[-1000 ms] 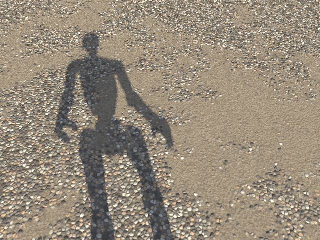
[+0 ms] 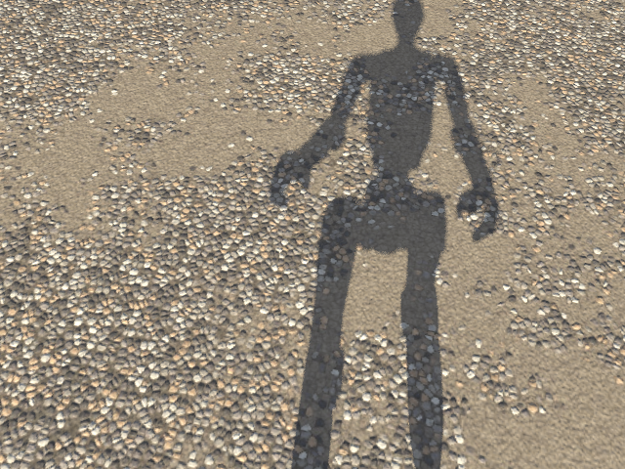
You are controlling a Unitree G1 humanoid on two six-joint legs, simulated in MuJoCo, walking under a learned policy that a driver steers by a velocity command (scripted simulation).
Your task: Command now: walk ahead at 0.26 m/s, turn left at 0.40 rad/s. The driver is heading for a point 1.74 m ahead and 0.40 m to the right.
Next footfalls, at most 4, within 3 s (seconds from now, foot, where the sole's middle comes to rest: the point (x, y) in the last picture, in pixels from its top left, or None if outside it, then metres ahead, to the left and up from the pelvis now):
0.24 right None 0.28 -0.14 -0.78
0.62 left None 0.27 0.10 -0.78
1.04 right None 0.17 -0.15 -0.78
1.56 left None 0.33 0.07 -0.78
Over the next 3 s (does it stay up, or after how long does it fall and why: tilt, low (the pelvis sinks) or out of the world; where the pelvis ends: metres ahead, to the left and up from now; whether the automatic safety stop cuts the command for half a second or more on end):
stays up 1.01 -0.14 -0.01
